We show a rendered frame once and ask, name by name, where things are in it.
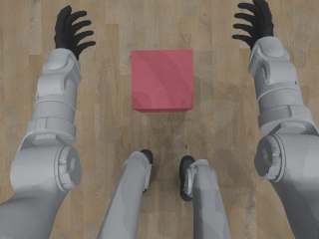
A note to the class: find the left robot shin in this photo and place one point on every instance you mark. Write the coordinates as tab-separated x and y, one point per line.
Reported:
135	154

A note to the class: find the right robot foot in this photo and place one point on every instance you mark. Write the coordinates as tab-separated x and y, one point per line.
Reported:
185	162

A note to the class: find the carton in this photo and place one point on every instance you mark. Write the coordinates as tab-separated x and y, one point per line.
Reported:
162	80

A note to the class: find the right robot forearm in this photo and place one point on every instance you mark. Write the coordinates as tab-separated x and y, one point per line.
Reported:
277	90

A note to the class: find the left robot hand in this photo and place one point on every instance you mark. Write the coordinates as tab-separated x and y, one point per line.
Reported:
65	37

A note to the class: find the left robot forearm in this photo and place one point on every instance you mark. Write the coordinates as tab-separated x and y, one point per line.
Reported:
55	103

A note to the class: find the right robot hand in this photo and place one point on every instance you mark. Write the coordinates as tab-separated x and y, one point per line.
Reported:
261	22

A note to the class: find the right robot upper arm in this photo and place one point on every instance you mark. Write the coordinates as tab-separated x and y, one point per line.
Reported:
290	161

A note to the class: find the left robot upper arm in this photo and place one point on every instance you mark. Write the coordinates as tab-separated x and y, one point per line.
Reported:
41	177

